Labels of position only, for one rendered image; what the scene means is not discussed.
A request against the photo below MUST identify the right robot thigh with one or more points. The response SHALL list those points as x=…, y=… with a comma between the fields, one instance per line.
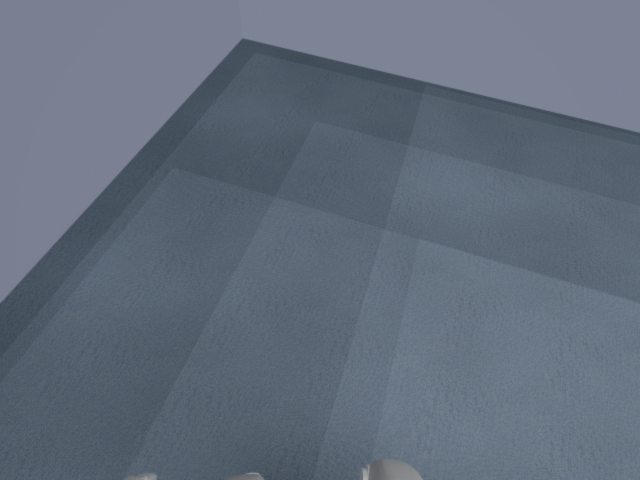
x=389, y=469

